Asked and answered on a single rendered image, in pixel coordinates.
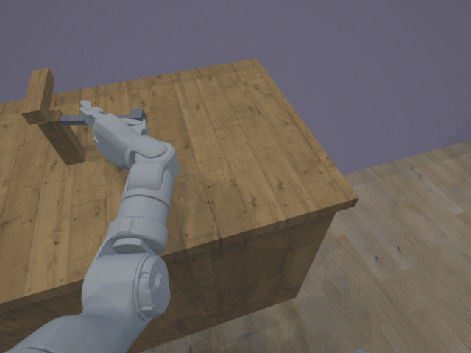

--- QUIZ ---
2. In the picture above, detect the tap lever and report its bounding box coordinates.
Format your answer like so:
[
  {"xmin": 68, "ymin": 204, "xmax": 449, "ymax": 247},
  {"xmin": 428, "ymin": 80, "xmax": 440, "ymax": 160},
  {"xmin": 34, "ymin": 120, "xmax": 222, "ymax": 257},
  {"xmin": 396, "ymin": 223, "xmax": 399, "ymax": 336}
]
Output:
[{"xmin": 60, "ymin": 109, "xmax": 147, "ymax": 126}]

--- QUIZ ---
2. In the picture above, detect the left robot upper arm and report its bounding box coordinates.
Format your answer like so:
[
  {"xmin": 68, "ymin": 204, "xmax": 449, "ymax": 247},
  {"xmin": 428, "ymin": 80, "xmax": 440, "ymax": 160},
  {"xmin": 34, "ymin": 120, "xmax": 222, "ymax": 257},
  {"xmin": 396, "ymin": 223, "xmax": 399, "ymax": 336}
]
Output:
[{"xmin": 4, "ymin": 252, "xmax": 171, "ymax": 353}]

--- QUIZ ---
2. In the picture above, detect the counter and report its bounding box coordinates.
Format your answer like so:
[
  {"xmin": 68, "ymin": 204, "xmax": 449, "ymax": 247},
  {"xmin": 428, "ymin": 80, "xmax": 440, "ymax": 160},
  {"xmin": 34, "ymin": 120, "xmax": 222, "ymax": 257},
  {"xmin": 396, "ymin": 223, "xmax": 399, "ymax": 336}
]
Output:
[{"xmin": 0, "ymin": 58, "xmax": 359, "ymax": 353}]

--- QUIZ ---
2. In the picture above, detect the left robot hand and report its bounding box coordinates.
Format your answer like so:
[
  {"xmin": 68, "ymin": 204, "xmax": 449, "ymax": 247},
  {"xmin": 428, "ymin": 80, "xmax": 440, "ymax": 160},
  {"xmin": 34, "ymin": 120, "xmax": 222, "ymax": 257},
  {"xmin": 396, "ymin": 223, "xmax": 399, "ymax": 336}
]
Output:
[{"xmin": 80, "ymin": 100, "xmax": 149, "ymax": 170}]

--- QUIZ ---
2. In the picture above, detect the left robot forearm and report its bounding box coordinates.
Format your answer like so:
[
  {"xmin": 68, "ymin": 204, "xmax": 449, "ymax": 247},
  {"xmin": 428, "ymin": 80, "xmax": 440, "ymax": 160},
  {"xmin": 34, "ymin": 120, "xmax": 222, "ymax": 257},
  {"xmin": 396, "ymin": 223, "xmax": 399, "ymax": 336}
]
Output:
[{"xmin": 82, "ymin": 135, "xmax": 180, "ymax": 308}]

